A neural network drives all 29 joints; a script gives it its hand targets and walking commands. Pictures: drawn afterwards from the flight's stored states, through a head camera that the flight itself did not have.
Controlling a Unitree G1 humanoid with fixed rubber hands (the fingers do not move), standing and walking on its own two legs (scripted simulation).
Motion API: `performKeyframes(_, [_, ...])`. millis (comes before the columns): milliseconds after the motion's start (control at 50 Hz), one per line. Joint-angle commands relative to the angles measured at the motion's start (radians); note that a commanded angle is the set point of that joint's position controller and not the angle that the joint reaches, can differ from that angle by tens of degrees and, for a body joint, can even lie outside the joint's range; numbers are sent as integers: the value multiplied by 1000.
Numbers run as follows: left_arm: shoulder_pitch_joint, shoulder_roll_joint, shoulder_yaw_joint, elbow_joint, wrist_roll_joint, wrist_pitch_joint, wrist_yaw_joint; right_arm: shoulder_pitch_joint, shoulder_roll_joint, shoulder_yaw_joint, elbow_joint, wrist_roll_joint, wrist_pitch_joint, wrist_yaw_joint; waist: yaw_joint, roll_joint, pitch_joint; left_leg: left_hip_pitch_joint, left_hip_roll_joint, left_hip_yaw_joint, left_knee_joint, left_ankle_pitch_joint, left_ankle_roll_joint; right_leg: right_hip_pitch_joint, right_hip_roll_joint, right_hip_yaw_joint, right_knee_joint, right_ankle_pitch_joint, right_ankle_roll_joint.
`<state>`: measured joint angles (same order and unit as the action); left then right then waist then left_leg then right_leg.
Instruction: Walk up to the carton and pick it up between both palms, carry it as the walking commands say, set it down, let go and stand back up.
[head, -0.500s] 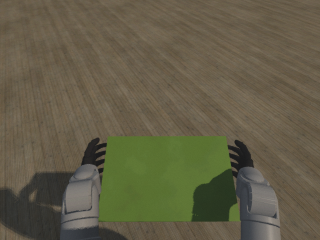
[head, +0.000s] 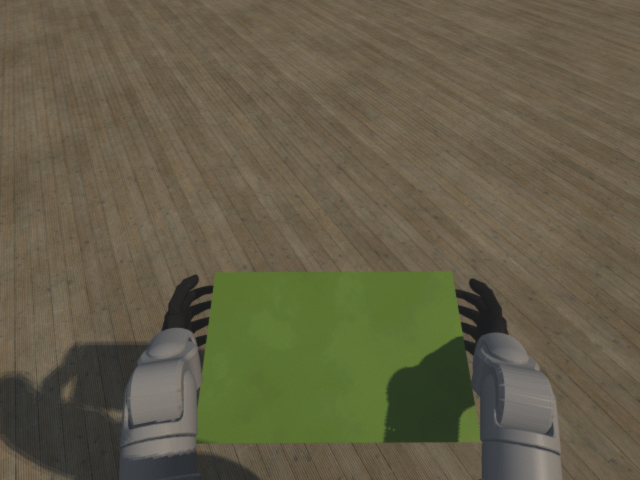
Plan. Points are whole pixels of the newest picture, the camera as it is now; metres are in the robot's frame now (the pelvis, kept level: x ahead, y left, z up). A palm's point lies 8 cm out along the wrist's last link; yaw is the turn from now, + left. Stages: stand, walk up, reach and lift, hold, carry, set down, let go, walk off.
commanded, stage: hold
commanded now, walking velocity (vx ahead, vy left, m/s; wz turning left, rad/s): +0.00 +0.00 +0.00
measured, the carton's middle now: (332, 365) +0.28 +0.00 -0.03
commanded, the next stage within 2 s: set down in 0.54 s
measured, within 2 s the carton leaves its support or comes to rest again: neither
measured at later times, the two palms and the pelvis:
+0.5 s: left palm (151, 312) +0.30 +0.23 +0.07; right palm (462, 325) +0.28 -0.15 +0.07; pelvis -0.02 +0.04 +0.01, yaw -9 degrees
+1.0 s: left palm (170, 329) +0.31 +0.22 +0.01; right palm (448, 336) +0.31 -0.16 +0.01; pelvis +0.01 +0.03 +0.01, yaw -8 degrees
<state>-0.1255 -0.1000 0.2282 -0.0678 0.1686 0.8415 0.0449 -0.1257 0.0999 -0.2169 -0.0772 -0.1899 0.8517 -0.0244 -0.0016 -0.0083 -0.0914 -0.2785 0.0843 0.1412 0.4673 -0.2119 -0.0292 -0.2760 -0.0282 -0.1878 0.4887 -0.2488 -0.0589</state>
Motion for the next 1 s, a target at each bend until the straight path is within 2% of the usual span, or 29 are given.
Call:
performKeyframes(0, [-364, -488, -387, 277, -124, -56, -244, -372, 578, 419, 294, 163, -60, 220, 74, 28, 25, 121, -128, -173, -156, 66, 49, 164, 20, 271, -186, 167, 22])
performKeyframes(20, [-382, -443, -391, 232, -118, -129, -251, -408, 565, 427, 226, 151, -129, 214, 88, 2, -5, 130, -129, -180, -159, 112, 69, 187, 25, 300, -198, 185, 23])
performKeyframes(40, [-433, -505, -455, 168, -145, -174, -269, -436, 626, 476, 170, 173, -175, 215, 75, 19, -84, 140, -142, -187, -152, 198, 82, 269, 30, 309, -185, 290, 32])
performKeyframes(80, [-512, -603, -534, 116, -187, -218, -304, -480, 727, 551, 126, 188, -212, 216, 70, -12, -207, 172, -150, -206, -143, 313, 89, 354, 42, 320, -166, 454, 49])
performKeyframes(100, [-551, -624, -562, 100, -202, -226, -324, -501, 771, 568, 116, 194, -218, 215, 76, -15, -245, 158, -151, -216, -147, 311, 89, 393, 44, 319, -163, 467, 57])
performKeyframes(120, [-544, -653, -571, 108, -212, -225, -337, -497, 803, 604, 135, 199, -214, 219, 96, -7, -251, 140, -148, -218, -152, 316, 89, 432, 41, 328, -166, 502, 64])
performKeyframes(160, [-557, -670, -555, 163, -210, -218, -358, -523, 831, 620, 181, 191, -209, 226, 118, -6, -226, 135, -152, -219, -164, 271, 83, 429, 36, 336, -189, 444, 67])
performKeyframes(180, [-577, -673, -534, 206, -204, -207, -370, -545, 831, 610, 215, 182, -205, 235, 131, -11, -191, 114, -151, -217, -173, 225, 82, 414, 42, 329, -206, 350, 65])
performKeyframes(260, [-648, -734, -472, 351, -199, -186, -403, -664, 866, 588, 327, 171, -203, 286, 138, -26, -128, 120, -149, -206, -182, 129, 75, 342, 53, 322, -236, 170, 57])
performKeyframes(360, [-763, -807, -423, 464, -189, -177, -427, -753, 894, 500, 472, 150, -210, 349, 109, 24, -96, 85, -132, -201, -218, 8, 69, 339, 82, 291, -222, 83, 39])
performKeyframes(520, [-822, -890, -396, 516, -165, -173, -411, -836, 860, 416, 545, 145, -235, 419, 85, 93, -96, 65, -100, -226, -272, -89, 53, 359, 123, 251, -185, 75, 22])
performKeyframes(540, [-752, -905, -339, 426, -130, -163, -397, -806, 865, 398, 531, 168, -241, 428, 109, 141, -90, 95, -62, -240, -317, -115, 36, 390, 123, 229, -168, 52, 17])
performKeyframes(560, [-758, -892, -329, 445, -116, -162, -393, -801, 859, 369, 553, 152, -244, 429, 95, 130, -59, 76, -62, -238, -325, -142, 36, 390, 119, 234, -172, 48, 14])
performKeyframes(620, [-745, -857, -293, 494, -85, -165, -387, -796, 833, 322, 577, 112, -254, 425, 82, 90, 2, 81, -74, -221, -318, -148, 40, 354, 107, 246, -193, 24, 8])
performKeyframes(740, [-724, -791, -277, 487, -79, -208, -379, -752, 817, 308, 591, 76, -283, 392, 94, 29, -20, 145, -102, -187, -245, 28, 40, 295, 80, 278, -214, 70, -2])
performKeyframes(900, [-633, -730, -291, 482, -72, -296, -375, -650, 803, 346, 561, 69, -351, 333, 115, 14, -151, 148, -129, -184, -163, 273, 47, 254, 81, 305, -170, 267, 15])
performKeyframes(980, [-595, -698, -283, 497, -51, -350, -384, -615, 807, 364, 561, 69, -397, 304, 117, 13, -214, 79, -144, -191, -107, 336, 53, 196, 82, 307, -117, 351, 27])
